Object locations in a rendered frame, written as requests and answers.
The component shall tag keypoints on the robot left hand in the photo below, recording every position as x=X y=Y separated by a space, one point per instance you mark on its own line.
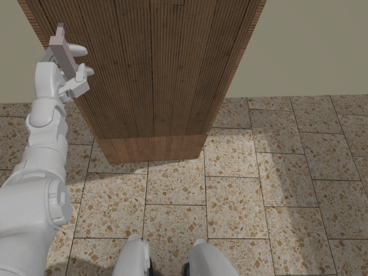
x=49 y=79

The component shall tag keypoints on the handle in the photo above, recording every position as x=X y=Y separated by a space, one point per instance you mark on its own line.
x=62 y=52

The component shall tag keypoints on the cupboard door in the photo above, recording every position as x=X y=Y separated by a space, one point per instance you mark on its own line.
x=161 y=66

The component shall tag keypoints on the left robot forearm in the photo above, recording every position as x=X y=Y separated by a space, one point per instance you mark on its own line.
x=45 y=154

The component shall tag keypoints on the right robot thigh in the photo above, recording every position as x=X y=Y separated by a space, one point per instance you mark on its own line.
x=206 y=260

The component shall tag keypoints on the left robot upper arm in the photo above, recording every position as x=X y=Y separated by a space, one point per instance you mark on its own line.
x=30 y=215

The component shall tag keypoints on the robot thigh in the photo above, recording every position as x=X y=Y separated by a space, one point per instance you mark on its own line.
x=206 y=260
x=133 y=259

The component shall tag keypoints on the left robot thigh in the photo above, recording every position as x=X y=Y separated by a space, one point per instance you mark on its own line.
x=133 y=259

